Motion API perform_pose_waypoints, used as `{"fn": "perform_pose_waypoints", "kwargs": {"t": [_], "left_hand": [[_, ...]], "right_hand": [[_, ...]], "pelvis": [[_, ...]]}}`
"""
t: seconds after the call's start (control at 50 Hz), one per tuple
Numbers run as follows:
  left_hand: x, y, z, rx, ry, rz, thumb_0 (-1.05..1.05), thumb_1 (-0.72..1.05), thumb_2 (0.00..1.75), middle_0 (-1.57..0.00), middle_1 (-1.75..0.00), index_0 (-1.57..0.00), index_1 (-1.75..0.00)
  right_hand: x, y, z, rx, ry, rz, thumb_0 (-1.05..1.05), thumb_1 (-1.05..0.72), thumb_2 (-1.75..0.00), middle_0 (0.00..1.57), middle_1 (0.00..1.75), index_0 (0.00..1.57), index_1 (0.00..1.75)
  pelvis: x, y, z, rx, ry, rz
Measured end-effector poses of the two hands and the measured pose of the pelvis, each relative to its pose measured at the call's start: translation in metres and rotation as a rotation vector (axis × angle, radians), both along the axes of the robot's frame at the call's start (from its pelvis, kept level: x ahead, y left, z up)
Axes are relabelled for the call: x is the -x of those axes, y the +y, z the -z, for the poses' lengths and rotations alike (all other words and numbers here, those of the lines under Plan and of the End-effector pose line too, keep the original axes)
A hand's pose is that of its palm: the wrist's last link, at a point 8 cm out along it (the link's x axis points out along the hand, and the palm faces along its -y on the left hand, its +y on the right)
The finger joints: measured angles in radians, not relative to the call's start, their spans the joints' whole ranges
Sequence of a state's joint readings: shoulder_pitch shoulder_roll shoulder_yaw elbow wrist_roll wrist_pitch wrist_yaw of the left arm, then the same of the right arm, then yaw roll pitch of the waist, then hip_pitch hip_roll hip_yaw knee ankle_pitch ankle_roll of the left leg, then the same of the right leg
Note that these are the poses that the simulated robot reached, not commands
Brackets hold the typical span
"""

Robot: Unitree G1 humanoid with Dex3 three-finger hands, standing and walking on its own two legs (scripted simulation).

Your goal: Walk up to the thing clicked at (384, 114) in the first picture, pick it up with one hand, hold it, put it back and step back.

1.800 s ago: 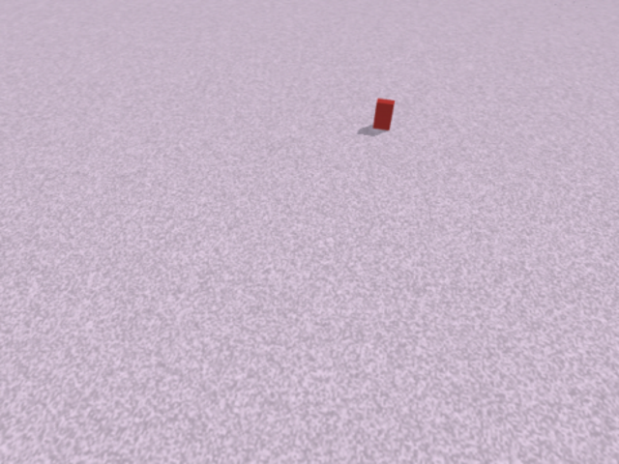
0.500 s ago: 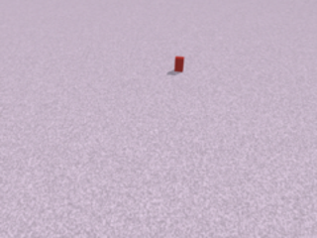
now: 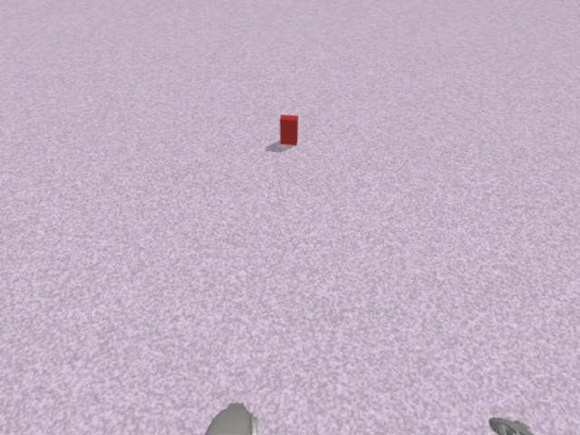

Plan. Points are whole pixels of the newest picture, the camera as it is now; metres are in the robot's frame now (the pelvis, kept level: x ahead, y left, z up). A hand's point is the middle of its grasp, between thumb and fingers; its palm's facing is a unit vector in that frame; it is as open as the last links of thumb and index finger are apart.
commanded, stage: walk up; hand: left
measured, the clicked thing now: (289, 130) +1.73 +0.13 -0.69
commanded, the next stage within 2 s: none
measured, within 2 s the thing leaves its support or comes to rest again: neither
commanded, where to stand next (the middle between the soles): +1.37 -0.06 m, yaw -6 degrees
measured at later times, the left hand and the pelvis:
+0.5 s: hand (176, 251) +0.47 +0.28 -0.12, palm faces -0.17 -0.91 -0.39, open 7.4 cm; pelvis +0.31 +0.01 -0.01, yaw -5 degrees
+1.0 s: hand (206, 207) +0.62 +0.26 -0.14, palm faces -0.08 -0.92 -0.38, open 7.4 cm; pelvis +0.57 -0.02 -0.01, yaw -5 degrees
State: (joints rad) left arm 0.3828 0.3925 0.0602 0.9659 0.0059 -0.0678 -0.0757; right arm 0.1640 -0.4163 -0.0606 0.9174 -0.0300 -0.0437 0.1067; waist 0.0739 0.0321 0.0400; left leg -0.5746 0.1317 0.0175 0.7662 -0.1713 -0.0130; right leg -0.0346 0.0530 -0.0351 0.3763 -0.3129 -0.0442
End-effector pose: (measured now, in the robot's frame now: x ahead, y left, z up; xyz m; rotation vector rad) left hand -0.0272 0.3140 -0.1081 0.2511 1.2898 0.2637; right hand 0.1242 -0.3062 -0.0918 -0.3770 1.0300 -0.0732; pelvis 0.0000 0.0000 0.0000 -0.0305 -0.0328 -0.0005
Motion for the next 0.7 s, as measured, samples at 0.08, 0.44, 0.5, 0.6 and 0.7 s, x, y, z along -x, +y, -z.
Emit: {"fn": "perform_pose_waypoints", "kwargs": {"t": [0.08,0.44,0.5,0.6,0.7], "left_hand": [[-0.058,0.014,0.013,0.011,-0.004,0.019,0.01,0.89,0.90,-0.21,-0.30,-0.21,-0.30],[-0.436,0.028,-0.026,-0.042,-0.249,0.301,0.01,0.90,0.90,-0.20,-0.30,-0.20,-0.30],[-0.490,0.010,-0.030,-0.048,-0.267,0.338,0.01,0.90,0.90,-0.20,-0.30,-0.20,-0.30],[-0.566,-0.024,-0.021,-0.077,-0.294,0.341,0.01,0.90,0.90,-0.20,-0.30,-0.20,-0.30],[-0.591,-0.053,-0.025,-0.051,-0.298,0.285,0.01,0.90,0.90,-0.20,-0.30,-0.20,-0.30]], "right_hand": [[-0.055,0.003,0.001,0.044,0.013,0.012,0.01,-0.91,-0.90,0.21,0.30,0.21,0.30],[-0.142,0.007,0.002,0.040,0.083,0.250,0.01,-0.90,-0.90,0.21,0.30,0.21,0.30],[-0.158,-0.007,0.015,0.029,0.131,0.275,0.01,-0.90,-0.90,0.21,0.30,0.21,0.30],[-0.210,-0.038,0.050,0.012,0.179,0.301,0.01,-0.90,-0.90,0.21,0.30,0.21,0.30],[-0.290,-0.044,0.045,-0.020,0.161,0.249,0.01,-0.91,-0.90,0.21,0.30,0.21,0.30]], "pelvis": [[-0.053,0.013,0.009,0.016,0.015,0.002],[-0.268,0.025,-0.001,-0.054,-0.009,0.081],[-0.305,0.014,0.005,-0.062,-0.006,0.086],[-0.373,-0.017,0.026,-0.040,-0.001,0.095],[-0.420,-0.033,0.014,-0.051,-0.019,0.099]]}}
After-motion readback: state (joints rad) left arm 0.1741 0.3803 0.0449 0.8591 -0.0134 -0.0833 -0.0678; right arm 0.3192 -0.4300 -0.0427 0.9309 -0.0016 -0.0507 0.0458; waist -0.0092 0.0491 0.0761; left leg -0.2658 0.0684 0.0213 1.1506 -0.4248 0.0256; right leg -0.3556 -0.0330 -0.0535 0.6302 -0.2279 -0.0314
